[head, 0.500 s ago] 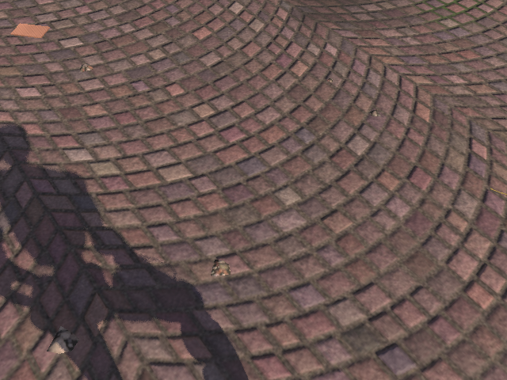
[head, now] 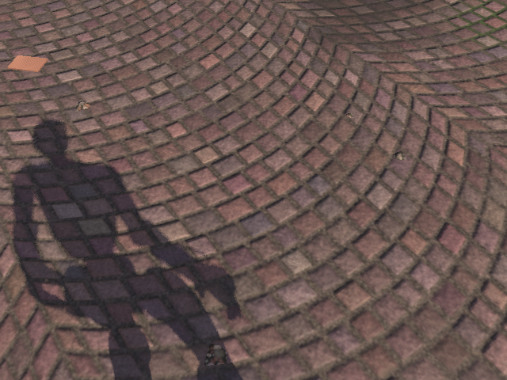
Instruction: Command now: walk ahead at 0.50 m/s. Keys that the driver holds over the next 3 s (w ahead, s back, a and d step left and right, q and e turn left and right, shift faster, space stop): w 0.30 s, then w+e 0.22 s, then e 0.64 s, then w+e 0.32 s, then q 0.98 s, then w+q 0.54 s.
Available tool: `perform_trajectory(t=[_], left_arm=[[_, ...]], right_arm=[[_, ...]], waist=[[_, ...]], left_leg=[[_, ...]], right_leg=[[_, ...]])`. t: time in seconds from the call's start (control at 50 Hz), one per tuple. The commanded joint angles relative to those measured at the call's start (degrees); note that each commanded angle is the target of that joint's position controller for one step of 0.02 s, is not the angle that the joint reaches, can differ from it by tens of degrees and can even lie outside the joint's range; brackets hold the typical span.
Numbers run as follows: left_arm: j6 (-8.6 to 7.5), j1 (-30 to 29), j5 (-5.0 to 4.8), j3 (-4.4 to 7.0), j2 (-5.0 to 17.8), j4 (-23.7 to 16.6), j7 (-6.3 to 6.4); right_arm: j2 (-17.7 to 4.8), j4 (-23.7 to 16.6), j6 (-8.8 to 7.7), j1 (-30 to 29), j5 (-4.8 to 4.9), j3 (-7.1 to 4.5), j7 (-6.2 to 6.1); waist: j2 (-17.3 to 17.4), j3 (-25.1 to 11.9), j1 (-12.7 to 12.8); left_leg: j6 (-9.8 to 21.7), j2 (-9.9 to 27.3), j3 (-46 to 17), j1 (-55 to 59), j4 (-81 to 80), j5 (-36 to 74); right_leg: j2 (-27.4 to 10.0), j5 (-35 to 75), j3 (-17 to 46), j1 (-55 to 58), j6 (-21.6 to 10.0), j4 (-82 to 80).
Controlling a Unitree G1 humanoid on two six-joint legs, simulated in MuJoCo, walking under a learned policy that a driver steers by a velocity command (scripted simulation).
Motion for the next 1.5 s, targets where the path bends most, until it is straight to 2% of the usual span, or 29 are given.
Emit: perform_trajectory(t=[0.02,0.16,0.28,0.34,0.38,0.4,0.42,0.44,0.46,0.48,0.54,0.62,0.78,0.86,0.88,0.9,0.92,0.94,0.98,1.04,1.16,1.28,1.32,1.34,1.36,1.38,1.42,1.46,1.5], left_arm=[[-1.15,0.1,0.08,1.11,6.5,-2.0,0.43],[-0.37,6.3,-0.55,1.23,8.3,0.3,2.29],[0.96,12.0,-1.11,1.66,9.1,3.3,2.58],[1.74,11.0,-1.4,2.13,10.1,3.5,2.86],[2.11,8.1,-1.41,1.69,9.4,2.5,2.78],[1.98,8.2,-0.39,0.66,7.1,0.8,2.7],[0.84,16.0,-0.98,-1.35,-0.8,0.9,2.32],[-0.11,12.6,-2.41,0.19,6.0,1.6,2.18],[-0.48,7.7,-3.41,1.04,8.5,0.0,2.2],[-0.4,5.1,-3.22,1.11,8.1,-0.5,2.59],[1.83,6.4,-2.6,1.82,4.9,-0.1,2.93],[3.9,4.3,-1.45,2.11,3.4,-2.9,3.19],[4.66,-6.4,-0.54,1.84,4.1,-9.6,0.05],[4.41,1.9,-0.53,3.95,8.5,-9.5,-0.68],[4.11,5.6,-0.31,5.71,13.6,-9.2,0.39],[4.42,5.3,0.09,6.53,19.1,-9.9,1.62],[4.08,5.6,0.98,5.46,17.2,-11.8,0.99],[3.74,3.0,0.59,4.78,14.7,-13.3,0.61],[3.88,-3.1,-1.25,3.75,10.9,-14.3,1.4],[4.69,-5.1,0.05,3.61,10.8,-15.5,2.51],[5.72,-4.4,-0.55,4.24,12.6,-17.0,4.09],[6.48,-4.1,-0.89,3.81,12.1,-18.1,4.24],[6.81,-5.3,-1.27,3.39,11.1,-18.7,4.38],[6.82,-6.2,-1.38,2.83,9.2,-19.4,4.46],[6.62,-3.5,-1.44,1.52,3.3,-18.8,4.32],[5.33,-6.5,-2.07,2.31,7.0,-22.9,3.64],[4.71,-5.2,-1.28,3.72,12.0,-20.8,2.81],[4.85,-3.5,-0.75,3.44,10.1,-19.4,2.13],[4.38,-4.8,-0.8,2.62,7.1,-19.6,1.76]], right_arm=[[-2.8,-2.1,0.79,3.3,-0.32,-1.11,-0.45],[-1.9,-6.2,0.29,-10.4,-0.86,-0.83,0.34],[-1.9,-9.8,-0.45,-19.4,-0.16,0.06,2.17],[-4.2,-10.1,-1.11,-16.9,-0.08,-0.63,2.76],[-8.6,-6.0,-1.48,-2.1,-0.45,-2.95,2.14],[-13.2,-4.0,-1.49,9.0,-1.5,-4.17,1.4],[-15.8,-2.9,-1.12,11.1,-1.76,-4.48,1.6],[-10.0,-3.5,-1.13,10.5,-1.34,-2.93,1.55],[-7.5,-4.1,-1.25,5.9,-1.17,-2.13,1.27],[-6.1,-4.8,-1.41,1.6,-1.35,-1.58,1.28],[-2.8,-4.5,-1.89,-3.8,-2.55,-0.79,1.52],[-5.8,-3.9,-1.74,-4.9,-2.83,-1.61,-0.01],[-9.5,-4.0,1.7,-3.9,-0.76,-2.61,-2.52],[-10.0,-5.4,3.44,-6.5,0.71,-3.11,-2.94],[-8.9,-5.4,3.5,-3.1,-0.52,-2.75,-2.56],[-3.2,-7.6,3.18,-0.6,-4.02,-1.02,-1.79],[-4.7,-8.1,2.58,0.4,-2.53,-0.79,-0.86],[-7.1,-8.7,2.43,-4.1,-0.29,-1.37,-0.42],[-7.3,-8.5,3.16,-7.4,-1.15,-1.64,-1.44],[-7.5,-9.1,4.62,-7.2,-1.85,-2.08,-2.2],[-6.0,-9.6,4.95,-8.9,-1.63,-1.47,-2.54],[-7.0,-10.5,2.73,-7.7,-0.78,-1.69,-0.83],[-6.9,-8.7,1.78,-2.2,-0.4,-2.03,-0.31],[-9.2,-7.1,1.51,3.0,-0.82,-2.81,-0.44],[-11.9,-6.4,1.61,6.8,-1.56,-3.22,-0.75],[-16.2,-7.5,1.22,3.9,-3.82,-4.07,0.03],[-10.2,-10.4,0.44,-3.1,-2.11,-2.87,-0.96],[-8.8,-10.5,0.41,-2.1,-1.38,-2.26,-1.49],[-7.8,-9.7,-0.07,1.5,-2.15,-1.73,-1.43]], waist=[[-6.0,-2.5,-2.0],[-5.1,1.1,1.4],[-4.9,3.9,4.0],[-6.4,2.0,1.0],[-6.2,-7.1,-6.6],[-0.1,-16.5,-9.9],[15.2,-23.9,-5.5],[9.7,-22.3,-7.7],[7.4,-13.9,-7.1],[3.2,-9.3,-5.3],[3.9,-3.3,-0.8],[2.6,-0.8,1.7],[2.8,-2.5,-1.3],[1.7,-6.3,3.9],[-6.0,-9.5,4.8],[-19.8,-13.3,-0.3],[-15.9,-24.0,1.0],[-9.0,-20.6,2.3],[-2.4,-11.6,0.1],[-6.1,-9.7,-2.1],[-8.1,-9.9,-0.7],[-12.1,-8.5,-0.8],[-11.1,-7.0,-4.1],[-7.6,-6.6,-6.2],[4.4,-9.0,-4.8],[14.7,-2.1,-3.3],[8.8,2.0,-1.2],[6.5,1.7,-1.5],[4.6,2.2,-3.0]], left_leg=[[-0.6,4.3,-2.2,-6.2,-3.4,5.4],[-2.4,2.4,0.2,-10.4,-26.0,24.7],[-1.1,0.2,1.2,-12.3,-35.4,21.5],[0.9,-1.9,1.9,-5.3,-37.9,15.2],[3.4,-4.2,3.6,17.1,-39.0,16.3],[7.0,6.9,-8.3,36.2,-36.9,16.7],[15.0,20.1,-34.5,53.2,-43.9,6.8],[13.2,18.6,-36.7,50.6,-47.2,0.8],[10.3,17.1,-27.2,43.3,-48.3,2.5],[8.7,15.1,-20.5,34.8,-50.2,6.6],[7.0,10.9,-7.8,20.4,-55.7,15.9],[7.8,10.4,3.9,16.7,-55.0,40.4],[6.1,11.2,11.6,25.0,-49.3,40.3],[1.7,9.3,13.2,26.6,-30.8,46.0],[-2.4,4.9,14.3,19.4,-17.6,33.2],[-6.6,-4.1,13.2,0.3,1.4,-17.2],[-6.7,-8.4,-0.2,-6.6,12.6,-25.0],[-5.5,-6.2,-3.5,-10.0,14.0,-20.1],[-5.1,-2.6,-3.6,-10.4,6.4,-11.2],[-5.0,-3.2,-3.2,-3.1,-2.4,-6.3],[-6.9,-5.1,-4.1,-0.9,-15.5,-0.8],[-5.1,-7.0,-1.9,8.4,-29.0,-2.2],[-2.7,-6.6,-0.5,18.2,-40.4,2.1],[-0.3,-0.8,-4.6,27.0,-45.7,0.4],[2.6,12.7,-17.3,33.1,-48.5,-9.0],[9.2,19.5,-36.7,27.3,-56.2,-22.6],[6.3,15.2,-26.9,25.4,-56.6,-19.5],[4.1,11.9,-17.9,25.3,-57.1,-10.7],[4.3,9.7,-10.9,23.1,-57.6,-1.3]], right_leg=[[-15.4,6.0,15.2,5.1,-9.6,-15.5],[-12.9,9.6,7.9,8.8,-7.1,-17.3],[-16.5,11.4,7.8,19.2,-6.9,-13.6],[-17.9,22.4,9.2,21.6,-5.6,-8.0],[-13.4,34.1,6.8,16.1,-3.2,7.8],[-9.2,17.5,4.3,3.1,-1.0,25.9],[0.8,-22.8,5.0,-18.3,2.2,44.7],[-1.9,-25.3,12.6,-23.3,1.6,51.6],[-4.6,-20.5,11.5,-26.9,1.1,52.7],[-7.5,-15.2,10.2,-25.0,1.1,50.8],[-10.5,-8.6,10.2,-17.0,1.3,45.3],[-9.7,-3.7,8.4,-18.5,3.7,38.0],[-7.0,5.6,2.2,-14.5,2.9,15.6],[-1.6,3.6,-1.3,-2.9,-1.7,5.7],[-4.6,25.5,6.0,8.0,-4.5,2.5],[-17.9,55.1,25.3,22.4,-13.0,7.1],[-24.4,42.0,40.8,28.2,-21.6,2.0],[-22.0,33.8,36.1,24.8,-19.2,-0.4],[-17.0,18.9,27.9,13.1,-13.0,-2.7],[-13.2,13.0,25.1,3.3,-10.9,-5.2],[-10.6,-0.2,26.4,1.6,-8.9,-5.9],[-8.8,-24.8,31.7,-2.5,-7.2,-8.4],[-6.0,-28.2,30.7,-7.7,-4.8,-6.1],[-2.7,-29.3,27.0,-15.6,-1.6,1.0],[3.9,-27.1,15.3,-22.4,1.4,22.1],[3.5,-22.7,13.4,-35.6,1.0,28.3],[-0.7,-12.1,14.5,-36.9,2.0,36.1],[-2.3,-6.7,12.1,-35.0,3.9,40.4],[-2.8,-2.6,10.8,-32.5,4.7,42.0]])
Next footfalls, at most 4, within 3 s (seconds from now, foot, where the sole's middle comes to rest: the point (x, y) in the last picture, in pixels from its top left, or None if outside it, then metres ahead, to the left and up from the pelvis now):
0.38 left None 0.40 0.16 -0.78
0.88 right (314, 348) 0.56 -0.10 -0.78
1.34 left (235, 328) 0.62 0.11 -0.78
1.74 right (364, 332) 0.61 -0.23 -0.78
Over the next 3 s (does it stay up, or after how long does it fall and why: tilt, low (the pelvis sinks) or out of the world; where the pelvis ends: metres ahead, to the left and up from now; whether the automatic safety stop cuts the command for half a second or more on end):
stays up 0.79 -0.07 -0.01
